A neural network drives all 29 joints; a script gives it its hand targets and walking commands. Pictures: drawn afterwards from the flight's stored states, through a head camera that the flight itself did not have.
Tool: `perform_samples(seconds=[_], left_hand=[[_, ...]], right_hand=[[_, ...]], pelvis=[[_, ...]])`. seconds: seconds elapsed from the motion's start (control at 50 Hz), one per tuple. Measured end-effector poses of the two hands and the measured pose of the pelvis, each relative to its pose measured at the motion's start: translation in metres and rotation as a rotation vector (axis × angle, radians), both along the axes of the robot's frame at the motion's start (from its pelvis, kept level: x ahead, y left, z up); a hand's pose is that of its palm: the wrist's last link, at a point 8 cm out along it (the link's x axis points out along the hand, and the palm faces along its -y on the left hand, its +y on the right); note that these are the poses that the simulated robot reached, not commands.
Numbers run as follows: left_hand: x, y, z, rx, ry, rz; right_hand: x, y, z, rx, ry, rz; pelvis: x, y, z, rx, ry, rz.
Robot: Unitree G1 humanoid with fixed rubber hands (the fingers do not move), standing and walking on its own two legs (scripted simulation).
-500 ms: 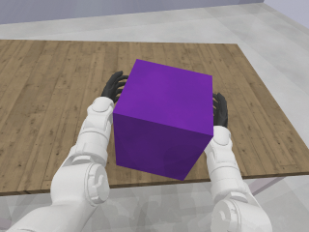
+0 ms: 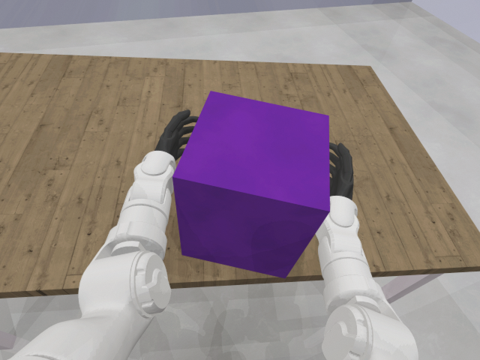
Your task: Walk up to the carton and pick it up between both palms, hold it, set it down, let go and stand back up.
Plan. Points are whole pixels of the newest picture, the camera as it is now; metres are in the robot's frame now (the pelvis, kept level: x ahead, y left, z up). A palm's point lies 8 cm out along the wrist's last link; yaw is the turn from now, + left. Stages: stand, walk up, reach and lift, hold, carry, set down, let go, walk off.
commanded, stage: set down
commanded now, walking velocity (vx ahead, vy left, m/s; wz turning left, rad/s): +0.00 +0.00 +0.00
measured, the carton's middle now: (250, 190) +0.39 -0.04 +0.04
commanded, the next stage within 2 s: none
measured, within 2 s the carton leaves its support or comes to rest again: neither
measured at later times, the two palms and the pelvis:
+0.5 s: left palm (166, 155) +0.44 +0.11 +0.09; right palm (337, 191) +0.36 -0.18 +0.08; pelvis +0.00 +0.00 +0.00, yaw +0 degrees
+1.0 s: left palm (170, 162) +0.45 +0.11 +0.06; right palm (329, 209) +0.35 -0.18 +0.03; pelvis +0.00 +0.00 -0.01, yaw -2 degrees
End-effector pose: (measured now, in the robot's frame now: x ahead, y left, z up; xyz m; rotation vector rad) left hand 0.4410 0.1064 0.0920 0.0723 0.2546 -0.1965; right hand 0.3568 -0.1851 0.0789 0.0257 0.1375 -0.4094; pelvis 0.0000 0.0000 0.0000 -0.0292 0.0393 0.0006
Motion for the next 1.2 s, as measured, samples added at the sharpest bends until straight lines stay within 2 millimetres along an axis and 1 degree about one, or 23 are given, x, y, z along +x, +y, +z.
perform_samples(seconds=[0.2,0.66,0.84,0.88,0.92,0.98,1.02,1.06,1.1,1.2], left_hand=[[-0.002,0.004,-0.005,-0.001,0.004,0.007],[-0.003,0.004,-0.005,0.007,0.001,0.000],[-0.002,0.005,-0.007,-0.002,-0.011,-0.002],[-0.001,0.004,-0.010,0.022,-0.013,-0.005],[0.001,0.003,-0.017,0.045,-0.005,-0.004],[0.006,0.001,-0.031,0.051,0.029,0.010],[0.009,0.000,-0.039,0.050,0.049,0.018],[0.012,-0.001,-0.043,0.047,0.054,0.024],[0.014,0.000,-0.043,0.042,0.051,0.026],[0.014,0.007,-0.038,0.041,0.042,0.027]], right_hand=[[0.002,0.002,-0.001,-0.012,-0.014,0.012],[0.002,0.002,-0.002,-0.038,-0.035,0.015],[0.002,0.001,-0.003,-0.067,-0.042,0.021],[0.001,0.000,-0.010,-0.072,-0.014,0.038],[0.000,-0.001,-0.024,-0.057,0.046,0.053],[-0.004,0.001,-0.048,0.001,0.125,0.042],[-0.004,0.002,-0.057,0.032,0.143,0.026],[-0.002,0.001,-0.060,0.047,0.138,0.016],[0.000,0.000,-0.058,0.050,0.128,0.013],[0.005,-0.009,-0.043,0.048,0.106,-0.001]], pelvis=[[-0.002,-0.002,0.000,0.002,-0.003,0.003],[-0.001,-0.001,0.000,0.005,-0.016,0.002],[-0.002,0.001,0.000,0.005,-0.048,-0.013],[-0.002,0.001,0.000,0.005,-0.049,-0.018],[-0.001,0.002,-0.001,0.003,-0.026,-0.024],[0.002,0.003,-0.005,-0.003,0.054,-0.030],[0.003,0.004,-0.008,-0.008,0.108,-0.031],[0.004,0.005,-0.010,-0.011,0.148,-0.032],[0.004,0.005,-0.012,-0.013,0.171,-0.032],[0.001,0.006,-0.014,-0.017,0.184,-0.032]])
